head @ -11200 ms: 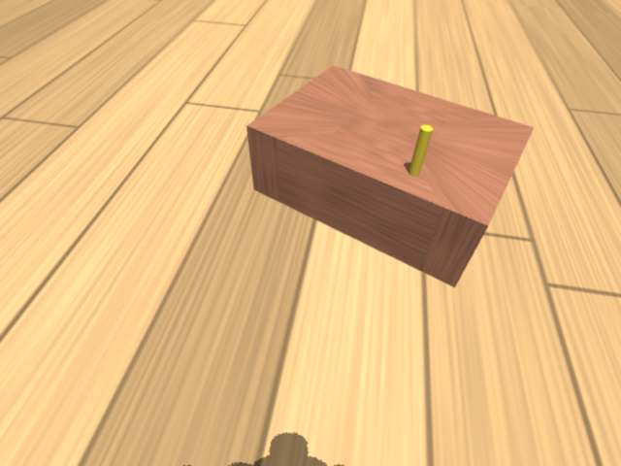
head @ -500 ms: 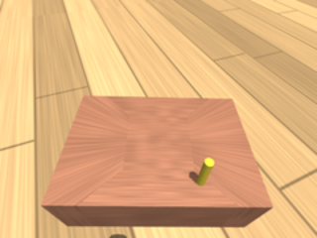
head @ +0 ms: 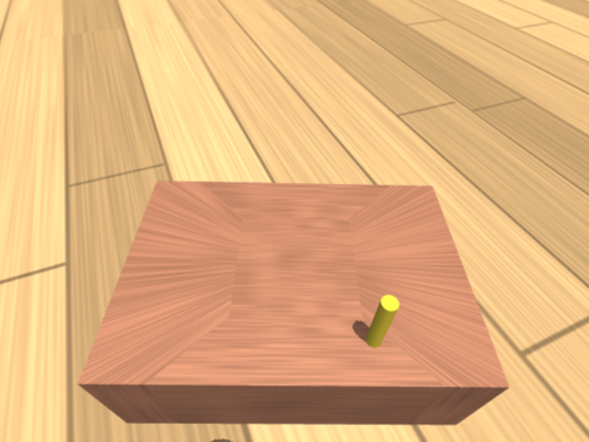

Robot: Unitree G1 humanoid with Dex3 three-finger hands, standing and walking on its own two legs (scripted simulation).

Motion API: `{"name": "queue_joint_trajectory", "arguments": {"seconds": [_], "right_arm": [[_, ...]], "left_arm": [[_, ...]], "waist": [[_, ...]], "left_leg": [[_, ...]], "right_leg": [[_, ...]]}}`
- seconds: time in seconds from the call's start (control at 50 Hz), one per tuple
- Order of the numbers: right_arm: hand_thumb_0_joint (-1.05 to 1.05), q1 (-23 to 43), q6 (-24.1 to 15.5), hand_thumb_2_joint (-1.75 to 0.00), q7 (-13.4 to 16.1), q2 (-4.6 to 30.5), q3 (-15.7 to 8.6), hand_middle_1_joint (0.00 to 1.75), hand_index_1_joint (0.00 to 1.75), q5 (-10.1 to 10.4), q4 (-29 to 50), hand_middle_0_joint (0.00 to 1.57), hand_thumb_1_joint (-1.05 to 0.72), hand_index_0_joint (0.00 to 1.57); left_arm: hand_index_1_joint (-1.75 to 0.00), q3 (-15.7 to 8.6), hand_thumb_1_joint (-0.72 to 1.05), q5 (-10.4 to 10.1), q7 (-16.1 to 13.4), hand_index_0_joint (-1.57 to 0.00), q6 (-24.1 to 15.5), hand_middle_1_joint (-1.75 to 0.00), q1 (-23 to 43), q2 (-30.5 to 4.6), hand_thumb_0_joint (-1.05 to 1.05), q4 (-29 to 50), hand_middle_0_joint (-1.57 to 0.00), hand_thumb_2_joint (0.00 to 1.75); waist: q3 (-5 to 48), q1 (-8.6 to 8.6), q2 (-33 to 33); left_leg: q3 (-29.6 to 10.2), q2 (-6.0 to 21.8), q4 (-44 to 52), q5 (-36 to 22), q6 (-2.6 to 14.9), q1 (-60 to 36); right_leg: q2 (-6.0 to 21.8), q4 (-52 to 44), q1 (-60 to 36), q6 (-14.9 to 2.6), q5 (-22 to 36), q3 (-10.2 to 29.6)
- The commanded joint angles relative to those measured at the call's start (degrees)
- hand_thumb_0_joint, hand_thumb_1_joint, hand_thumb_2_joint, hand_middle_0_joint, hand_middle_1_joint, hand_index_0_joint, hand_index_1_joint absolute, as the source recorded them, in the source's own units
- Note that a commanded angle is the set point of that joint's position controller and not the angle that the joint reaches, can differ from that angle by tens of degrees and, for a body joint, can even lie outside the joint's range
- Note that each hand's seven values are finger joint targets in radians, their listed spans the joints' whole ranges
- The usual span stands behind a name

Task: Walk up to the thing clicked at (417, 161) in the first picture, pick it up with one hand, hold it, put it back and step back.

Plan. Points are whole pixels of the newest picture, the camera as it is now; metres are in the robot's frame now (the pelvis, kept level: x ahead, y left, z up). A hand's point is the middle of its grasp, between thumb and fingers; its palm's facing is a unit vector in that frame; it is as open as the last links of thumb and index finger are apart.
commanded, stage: stand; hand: right
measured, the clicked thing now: (381, 323) +0.46 -0.21 -0.33
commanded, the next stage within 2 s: go down in 0.64 s
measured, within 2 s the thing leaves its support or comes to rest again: neither
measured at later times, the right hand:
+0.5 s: hand out of the picture +0.08 -0.26 -0.16, palm faces -0.02 +0.94 -0.34, open 7.4 cm
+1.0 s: hand out of the picture +0.16 -0.26 -0.16, palm faces +0.06 +0.94 -0.33, open 11.5 cm
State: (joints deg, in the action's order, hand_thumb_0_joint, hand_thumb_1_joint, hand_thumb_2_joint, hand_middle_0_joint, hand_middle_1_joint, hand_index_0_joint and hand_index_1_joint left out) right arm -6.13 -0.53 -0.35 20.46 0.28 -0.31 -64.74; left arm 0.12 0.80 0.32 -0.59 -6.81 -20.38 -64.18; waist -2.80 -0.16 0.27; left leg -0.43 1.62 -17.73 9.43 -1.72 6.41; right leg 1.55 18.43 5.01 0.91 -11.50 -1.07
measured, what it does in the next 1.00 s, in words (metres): stands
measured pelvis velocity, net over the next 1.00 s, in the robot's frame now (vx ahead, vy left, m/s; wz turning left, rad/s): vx -0.01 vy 0.00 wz -0.01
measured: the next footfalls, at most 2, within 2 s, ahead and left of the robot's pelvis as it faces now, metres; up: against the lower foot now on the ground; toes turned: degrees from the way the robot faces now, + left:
none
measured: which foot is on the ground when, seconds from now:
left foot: down 0.00-1.00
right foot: down 0.00-1.00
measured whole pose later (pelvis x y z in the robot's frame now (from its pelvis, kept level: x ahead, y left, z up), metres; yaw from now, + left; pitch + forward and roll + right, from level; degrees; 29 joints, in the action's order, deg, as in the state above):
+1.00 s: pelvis -0.01 +0.00 -0.01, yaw -1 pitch +5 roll +1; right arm 2.5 2.0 -2.8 20.4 -10.8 -5.0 -57.0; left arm -1.2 -1.2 -1.7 -2.1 -13.1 -14.4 -44.8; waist -1.3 0.7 1.0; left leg 0.3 1.3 -29.6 14.2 -1.5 20.0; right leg 1.9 31.6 19.5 1.0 -16.6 0.1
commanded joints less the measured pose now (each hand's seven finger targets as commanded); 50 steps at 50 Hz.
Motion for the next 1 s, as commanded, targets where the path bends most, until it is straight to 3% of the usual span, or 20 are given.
{"name": "queue_joint_trajectory", "arguments": {"seconds": [0.0, 0.08, 0.26, 0.46, 0.7, 0.72, 0.74, 0.76, 0.78, 0.8, 0.82, 0.84, 0.86, 0.88, 0.9, 0.94, 0.98], "right_arm": [[0.0, 2.2, -1.0, -0.9, 0.5, 11.9, -2.3, 0.3, 0.3, -0.1, 3.1, 0.2, -0.9, 0.2], [0.0, 2.0, -1.0, -0.9, 0.6, 12.0, -2.4, 0.3, 0.3, -0.2, 3.3, 0.2, -0.9, 0.2], [0.0, 1.3, -0.9, -0.9, 0.8, 12.0, -2.4, 0.3, 0.3, -0.2, 3.2, 0.2, -0.9, 0.2], [0.0, 1.8, -1.0, -0.9, 0.8, 11.8, -2.4, 0.3, 0.3, -0.1, 3.4, 0.2, -0.9, 0.2], [0.0, 1.5, -0.9, -0.9, 0.7, 11.9, -2.3, 0.3, 0.3, -0.1, 3.4, 0.2, -0.9, 0.2], [0.0, 1.6, -0.9, -0.82, 0.8, 11.8, -2.4, 0.22, 0.22, 0.0, 3.5, 0.12, -0.82, 0.12], [0.0, 21.7, -6.0, -0.74, 1.3, 2.7, -4.8, 0.14, 0.14, 2.8, 23.6, 0.05, -0.74, 0.04], [0.0, 25.3, -5.3, -0.66, 1.3, 4.2, -4.6, 0.06, 0.06, 2.0, 17.0, 0.05, -0.66, 0.04], [0.0, 19.9, -4.1, -0.58, 1.1, 9.6, -7.1, 0.05, 0.05, 0.5, 13.9, 0.06, -0.58, 0.05], [0.0, 16.8, -2.7, -0.5, 0.6, 11.7, -9.2, 0.05, 0.05, -0.3, 8.4, 0.06, -0.5, 0.05], [0.0, 15.9, -1.6, -0.42, 0.3, 15.0, -11.7, 0.05, 0.05, -1.3, 4.4, 0.06, -0.42, 0.05], [0.0, 16.4, -1.7, -0.34, -0.2, 16.9, -13.7, 0.04, 0.04, -3.4, 5.9, 0.07, -0.34, 0.06], [0.0, 12.1, -1.5, -0.26, -0.9, 16.3, -14.6, 0.04, 0.04, -4.6, 7.6, 0.08, -0.26, 0.06], [0.0, 5.9, -0.5, -0.18, -1.5, 14.9, -14.9, 0.03, 0.03, -5.3, 7.3, 0.09, -0.21, 0.07], [0.0, 4.0, 0.6, -0.15, -2.0, 14.2, -14.9, 0.03, 0.03, -5.5, 8.7, 0.09, -0.15, 0.07], [0.0, 6.8, 3.0, -0.1, -2.0, 15.2, -15.7, 0.02, 0.02, -5.7, 13.8, 0.1, -0.05, 0.07], [0.0, 6.1, 6.1, -0.07, -2.5, 11.8, -13.8, 0.02, 0.02, -5.2, 14.8, 0.09, 0.07, 0.07]], "left_arm": [[-0.3, -2.6, 0.9, -0.2, -0.7, -0.2, -1.1, -0.3, 1.5, -12.5, 0.0, 3.0, -0.2, 0.9], [-0.3, -2.5, 0.9, -0.3, -0.8, -0.2, -1.2, -0.3, 1.6, -12.5, 0.0, 3.2, -0.2, 0.9], [-0.3, -2.5, 0.9, -0.3, -0.8, -0.2, -1.0, -0.3, 1.4, -12.6, 0.0, 3.0, -0.2, 0.9], [-0.3, -2.4, 0.9, -0.2, -0.9, -0.2, -1.1, -0.3, 1.3, -12.3, 0.0, 3.1, -0.2, 0.9], [-0.3, -2.5, 0.9, -0.3, -0.9, -0.2, -1.1, -0.3, 1.2, -12.3, 0.0, 3.2, -0.2, 0.9], [-0.32, -2.6, 0.93, -0.3, -0.9, -0.2, -1.1, -0.31, 1.1, -12.6, 0.0, 3.2, -0.21, 0.96], [-0.32, -1.8, 0.98, -3.2, -1.7, -0.23, -3.9, -0.33, 0.6, -3.3, 0.0, 18.9, -0.22, 0.94], [-0.32, -1.7, 0.94, -3.8, -2.1, -0.22, -3.5, -0.32, -1.1, -4.5, 0.0, 16.8, -0.22, 0.93], [-0.32, -2.5, 0.91, -3.7, -2.4, -0.22, -3.2, -0.32, -2.9, -5.7, 0.0, 16.6, -0.22, 0.92], [-0.31, -4.0, 0.9, -3.6, -2.8, -0.22, -2.8, -0.31, -4.7, -6.6, 0.0, 16.6, -0.22, 0.92], [-0.31, -4.2, 0.89, -3.4, -2.9, -0.23, -2.4, -0.32, -5.7, -6.6, 0.0, 18.6, -0.22, 0.9], [-0.32, -5.0, 0.91, -2.7, -3.0, -0.22, -2.7, -0.32, -7.0, -6.2, 0.0, 20.2, -0.22, 0.91], [-0.31, -5.5, 0.91, -2.2, -2.9, -0.22, -2.8, -0.31, -8.7, -5.7, 0.0, 21.0, -0.22, 0.9], [-0.31, -5.4, 0.91, -2.1, -2.7, -0.22, -2.9, -0.32, -9.0, -5.2, 0.0, 22.4, -0.22, 0.89], [-0.31, -5.2, 0.91, -2.1, -2.8, -0.22, -3.0, -0.32, -8.2, -4.8, 0.0, 23.5, -0.21, 0.89], [-0.31, -5.0, 0.92, -2.3, -2.8, -0.22, -3.5, -0.31, -6.9, -4.4, 0.0, 26.4, -0.21, 0.89], [-0.31, -4.4, 0.91, -2.6, -2.8, -0.21, -3.7, -0.31, -5.8, -3.8, 0.0, 28.3, -0.21, 0.89]], "waist": [[3.2, 0.22, -0.6], [4.5, 0.09, -0.5], [3.9, 0.01, -0.6], [4.1, 0.19, -0.8], [4.0, 0.19, 0.1], [4.5, 0.16, -0.2], [1.3, 6.01, -1.9], [2.1, 3.78, 0.4], [1.5, 3.25, 0.3], [2.9, 2.69, 1.0], [6.0, 1.79, 0.8], [12.5, 1.29, 1.3], [15.8, 0.06, 0.4], [16.4, -1.57, -2.0], [15.4, -2.11, -3.1], [17.0, -2.38, -4.6], [12.3, -1.1, -3.9]], "left_leg": [[-4.2, 5.9, 2.3, -6.2, 2.23, -0.9], [-4.1, 6.2, 1.5, -9.6, 2.36, -1.7], [-3.9, 5.9, 1.9, -7.6, 2.22, -1.1], [-3.9, 6.2, 1.5, -11.0, 2.21, -2.4], [-3.6, 6.1, 1.5, -9.3, 2.23, -1.7], [-3.7, 6.2, 1.3, -10.3, 2.38, -2.2], [2.0, -2.1, -3.5, -6.3, 1.18, 9.1], [2.6, -2.2, -3.7, -4.8, 1.08, 7.9], [2.4, -1.7, -4.1, -1.9, 1.15, 8.9], [2.3, -1.5, -5.2, -0.4, 1.18, 10.1], [2.1, -1.1, -6.5, -1.3, 1.22, 8.8], [1.8, -0.8, -8.0, -4.0, 1.14, 6.3], [1.9, -1.1, -9.3, -6.1, 1.45, 5.1], [2.1, -0.9, -10.2, -7.7, 1.81, 4.4], [2.3, -1.0, -10.0, -7.5, 1.91, 4.2], [2.6, -1.4, -9.9, -8.4, 2.11, 3.1], [3.1, -1.8, -9.5, -5.5, 2.24, 6.1]], "right_leg": [[5.9, -3.6, 1.3, -1.87, 5.8, 4.6], [6.3, -2.8, 0.4, -1.99, 9.5, 4.6], [6.1, -3.0, 0.7, -1.9, 7.6, 4.7], [6.0, -2.3, 1.0, -1.95, 10.5, 4.3], [6.2, -2.8, 0.1, -2.0, 10.3, 4.8], [6.2, -2.5, -0.2, -2.08, 11.1, 4.6], [-0.9, 2.2, 7.4, -1.77, 5.3, -1.3], [-1.2, 2.5, 7.1, -1.68, 4.0, -0.8], [-1.5, 3.3, 8.5, -1.72, 1.6, -0.6], [-1.7, 5.1, 10.0, -1.82, 0.6, -0.7], [-2.3, 7.1, 11.6, -1.76, 2.4, -0.9], [-2.3, 9.3, 11.4, -1.72, 5.4, -1.2], [-2.3, 10.0, 11.6, -1.29, 8.1, -1.1], [-2.7, 10.4, 11.3, -0.79, 10.3, -1.5], [-2.8, 10.4, 11.9, -0.58, 10.4, -1.6], [-2.6, 10.2, 12.0, -0.31, 11.3, -1.2], [-1.9, 9.8, 13.9, -0.51, 8.5, -0.8]]}}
